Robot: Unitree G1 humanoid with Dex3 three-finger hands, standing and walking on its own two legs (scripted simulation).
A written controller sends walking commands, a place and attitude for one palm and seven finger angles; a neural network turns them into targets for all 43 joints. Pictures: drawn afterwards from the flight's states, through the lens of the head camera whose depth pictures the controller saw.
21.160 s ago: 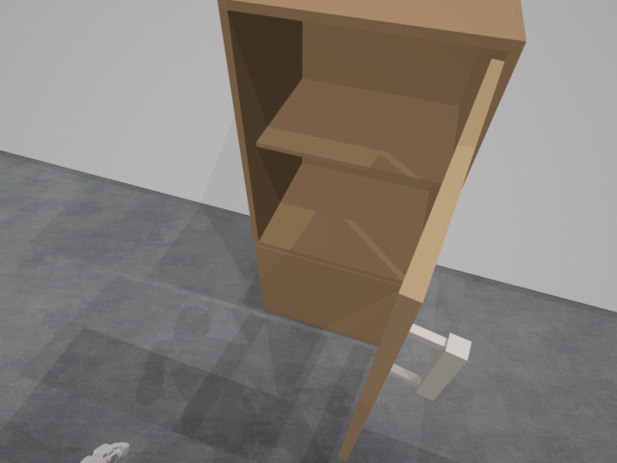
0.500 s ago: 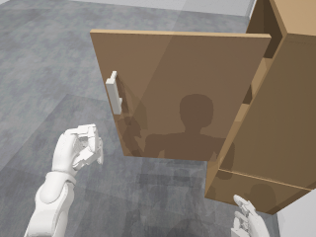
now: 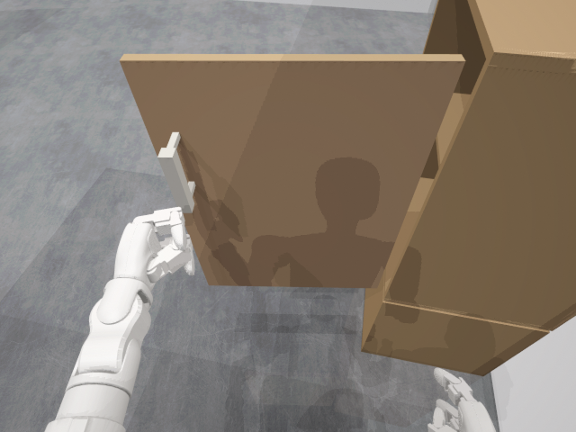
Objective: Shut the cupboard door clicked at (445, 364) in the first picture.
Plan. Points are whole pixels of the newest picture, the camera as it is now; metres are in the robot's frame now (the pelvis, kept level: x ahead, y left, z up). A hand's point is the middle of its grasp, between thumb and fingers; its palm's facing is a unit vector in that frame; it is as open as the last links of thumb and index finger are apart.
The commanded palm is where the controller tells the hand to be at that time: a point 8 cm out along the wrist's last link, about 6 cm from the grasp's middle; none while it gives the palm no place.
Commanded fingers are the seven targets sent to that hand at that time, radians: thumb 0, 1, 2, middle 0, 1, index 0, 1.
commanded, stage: bring the fist close to the handle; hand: left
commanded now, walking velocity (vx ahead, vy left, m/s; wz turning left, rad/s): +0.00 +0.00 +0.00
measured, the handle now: (180, 173) +0.47 +0.20 +0.09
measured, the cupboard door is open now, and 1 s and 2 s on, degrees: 100 100 89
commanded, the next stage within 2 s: push the door shut along its arc in 0.60 s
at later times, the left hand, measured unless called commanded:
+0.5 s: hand (188, 224) +0.36 +0.16 +0.10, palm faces +0.05 -1.00 -0.04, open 3.1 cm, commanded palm +0.34 +0.20 +0.09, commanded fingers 0.00 0.90 0.90 -1.30 -1.50 -1.30 -1.50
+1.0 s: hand (196, 205) +0.40 +0.16 +0.10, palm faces -0.03 -1.00 -0.03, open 3.1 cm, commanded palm +0.38 +0.20 +0.09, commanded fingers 0.00 0.90 0.90 -1.30 -1.50 -1.30 -1.50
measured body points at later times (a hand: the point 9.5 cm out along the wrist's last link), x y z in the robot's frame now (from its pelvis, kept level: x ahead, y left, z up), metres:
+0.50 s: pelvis +0.00 +0.00 +0.00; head +0.03 -0.01 +0.45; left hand +0.36 +0.21 +0.10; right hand +0.13 -0.25 -0.11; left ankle +0.01 +0.08 -0.72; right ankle +0.00 -0.07 -0.72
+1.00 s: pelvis -0.01 +0.01 +0.00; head +0.03 +0.00 +0.45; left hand +0.39 +0.21 +0.10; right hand +0.10 -0.24 -0.11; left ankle +0.01 +0.08 -0.72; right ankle +0.00 -0.07 -0.72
